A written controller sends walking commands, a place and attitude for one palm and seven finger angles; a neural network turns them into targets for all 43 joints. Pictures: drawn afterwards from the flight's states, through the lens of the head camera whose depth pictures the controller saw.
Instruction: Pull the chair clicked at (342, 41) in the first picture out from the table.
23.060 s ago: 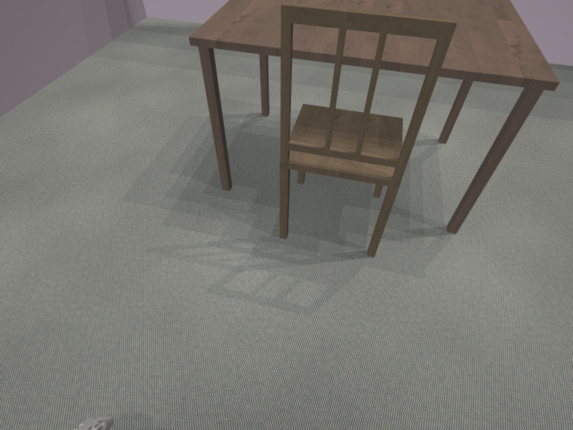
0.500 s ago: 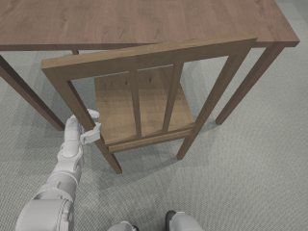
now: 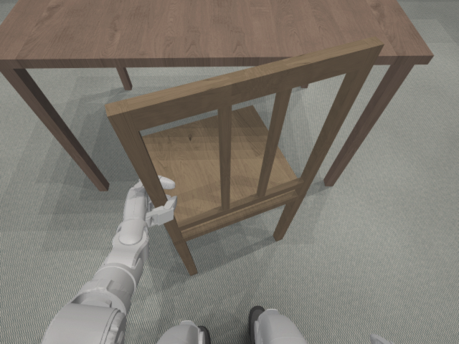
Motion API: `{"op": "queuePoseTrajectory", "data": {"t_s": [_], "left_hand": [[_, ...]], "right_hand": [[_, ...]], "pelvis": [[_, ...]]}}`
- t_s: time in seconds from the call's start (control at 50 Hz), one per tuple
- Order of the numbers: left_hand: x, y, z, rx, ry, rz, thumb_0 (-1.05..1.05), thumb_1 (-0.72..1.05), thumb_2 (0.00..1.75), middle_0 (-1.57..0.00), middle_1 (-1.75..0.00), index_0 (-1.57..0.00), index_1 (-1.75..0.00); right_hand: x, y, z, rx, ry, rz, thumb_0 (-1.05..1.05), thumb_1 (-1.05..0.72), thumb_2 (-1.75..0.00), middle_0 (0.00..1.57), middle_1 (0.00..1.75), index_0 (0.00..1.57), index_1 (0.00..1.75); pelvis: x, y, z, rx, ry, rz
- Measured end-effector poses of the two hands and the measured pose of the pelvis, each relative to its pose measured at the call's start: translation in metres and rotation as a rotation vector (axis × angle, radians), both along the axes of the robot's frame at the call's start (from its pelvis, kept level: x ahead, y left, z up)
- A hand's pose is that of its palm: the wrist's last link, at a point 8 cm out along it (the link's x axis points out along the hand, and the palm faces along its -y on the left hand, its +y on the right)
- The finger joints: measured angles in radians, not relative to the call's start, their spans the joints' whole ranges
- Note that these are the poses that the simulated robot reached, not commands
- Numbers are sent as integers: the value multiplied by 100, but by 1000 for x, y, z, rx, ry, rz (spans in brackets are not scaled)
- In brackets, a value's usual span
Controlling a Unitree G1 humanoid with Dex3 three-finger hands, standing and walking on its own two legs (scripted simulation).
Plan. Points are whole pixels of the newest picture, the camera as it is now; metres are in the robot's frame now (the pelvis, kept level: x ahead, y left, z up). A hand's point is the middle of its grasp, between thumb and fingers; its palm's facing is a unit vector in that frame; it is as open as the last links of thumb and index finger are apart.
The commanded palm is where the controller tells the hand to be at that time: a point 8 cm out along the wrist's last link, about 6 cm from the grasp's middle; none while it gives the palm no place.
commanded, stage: step backward, pulling the chair out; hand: left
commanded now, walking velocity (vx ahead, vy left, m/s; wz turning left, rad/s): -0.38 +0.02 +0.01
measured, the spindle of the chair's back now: (225, 169) +0.44 +0.00 -0.03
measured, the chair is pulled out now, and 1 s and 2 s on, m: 0.12 0.14 0.17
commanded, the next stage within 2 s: none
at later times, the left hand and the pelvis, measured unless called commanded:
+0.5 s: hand (164, 215) +0.35 +0.13 -0.06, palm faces +0.03 -0.98 -0.19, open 5.8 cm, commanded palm +0.36 +0.18 -0.05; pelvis -0.01 +0.00 +0.00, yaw +1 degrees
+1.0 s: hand (164, 218) +0.35 +0.13 -0.05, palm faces +0.00 -0.98 -0.18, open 5.8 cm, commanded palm +0.34 +0.18 -0.05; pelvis -0.04 +0.01 +0.00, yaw +1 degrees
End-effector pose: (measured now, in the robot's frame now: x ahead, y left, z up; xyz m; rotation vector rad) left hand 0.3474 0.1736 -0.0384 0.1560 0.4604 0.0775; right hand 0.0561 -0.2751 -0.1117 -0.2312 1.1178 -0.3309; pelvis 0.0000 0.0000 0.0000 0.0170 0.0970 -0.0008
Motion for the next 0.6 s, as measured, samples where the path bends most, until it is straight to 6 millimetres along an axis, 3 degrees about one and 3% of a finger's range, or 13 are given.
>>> {"op": "queuePoseTrajectory", "data": {"t_s": [0.16, 0.34, 0.46, 0.6], "left_hand": [[-13, 3, 0, 11, -6, -18, 2, 61, 68, -27, -118, -50, -145], [-13, 4, 0, 44, -15, -7, 1, 57, 71, -30, -119, -50, -145], [-14, 3, 1, 27, 3, 7, 2, 59, 71, -27, -119, -50, -145], [-13, 5, 1, 32, -6, -25, 1, 59, 68, -26, -121, -50, -145]], "right_hand": [[-10, 14, -6, 21, -7, 10, 0, -90, -90, 20, 30, 20, 30], [5, 20, -24, 72, -45, 26, 1, -90, -90, 20, 30, 20, 30], [3, 13, -12, 45, -35, 41, 0, -90, -90, 20, 30, 20, 30], [1, 5, -7, -1, -32, 43, 0, -90, -90, 20, 30, 20, 30]], "pelvis": [[-5, 5, -2, 5, -14, -16], [-8, -4, -12, 26, -39, -16], [-12, 0, -3, 23, -35, 9], [-10, 0, -6, 9, -39, -9]]}}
